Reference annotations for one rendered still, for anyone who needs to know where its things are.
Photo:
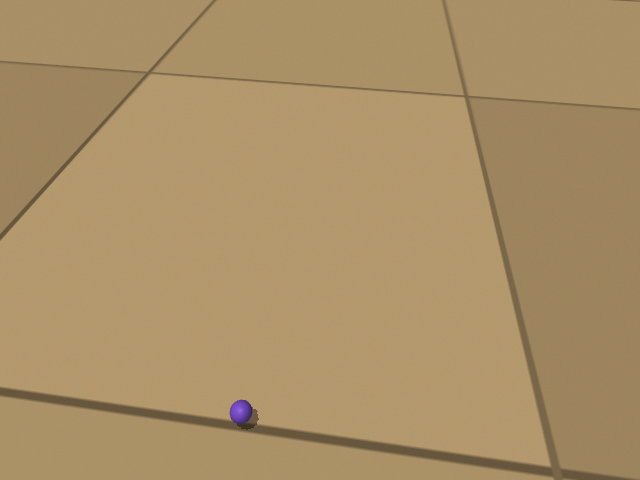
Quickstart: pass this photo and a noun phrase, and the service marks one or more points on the ball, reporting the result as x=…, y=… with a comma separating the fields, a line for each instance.
x=240, y=411

